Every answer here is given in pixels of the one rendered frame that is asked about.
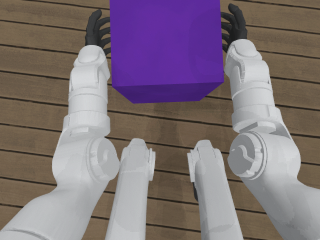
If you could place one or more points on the right robot forearm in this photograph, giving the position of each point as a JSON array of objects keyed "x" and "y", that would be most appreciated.
[{"x": 251, "y": 91}]

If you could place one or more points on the robot right upper arm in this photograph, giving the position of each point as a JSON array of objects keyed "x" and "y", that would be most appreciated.
[{"x": 268, "y": 165}]

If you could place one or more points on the robot left upper arm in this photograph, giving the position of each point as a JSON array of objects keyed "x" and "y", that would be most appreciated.
[{"x": 82, "y": 170}]

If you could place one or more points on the robot right thigh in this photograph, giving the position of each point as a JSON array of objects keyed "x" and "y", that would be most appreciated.
[{"x": 218, "y": 217}]

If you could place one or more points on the robot left hand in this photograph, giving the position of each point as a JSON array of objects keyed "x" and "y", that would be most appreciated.
[{"x": 94, "y": 34}]

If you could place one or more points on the robot right hand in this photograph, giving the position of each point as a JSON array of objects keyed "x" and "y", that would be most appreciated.
[{"x": 237, "y": 30}]

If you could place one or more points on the carton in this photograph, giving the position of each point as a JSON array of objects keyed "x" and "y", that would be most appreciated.
[{"x": 166, "y": 50}]

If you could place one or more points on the robot thigh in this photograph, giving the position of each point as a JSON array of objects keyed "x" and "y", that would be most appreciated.
[
  {"x": 128, "y": 215},
  {"x": 218, "y": 217}
]

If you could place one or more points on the left robot forearm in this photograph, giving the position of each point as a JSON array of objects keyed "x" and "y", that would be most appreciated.
[{"x": 87, "y": 98}]

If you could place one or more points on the robot left thigh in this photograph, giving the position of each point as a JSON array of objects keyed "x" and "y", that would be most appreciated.
[{"x": 128, "y": 215}]

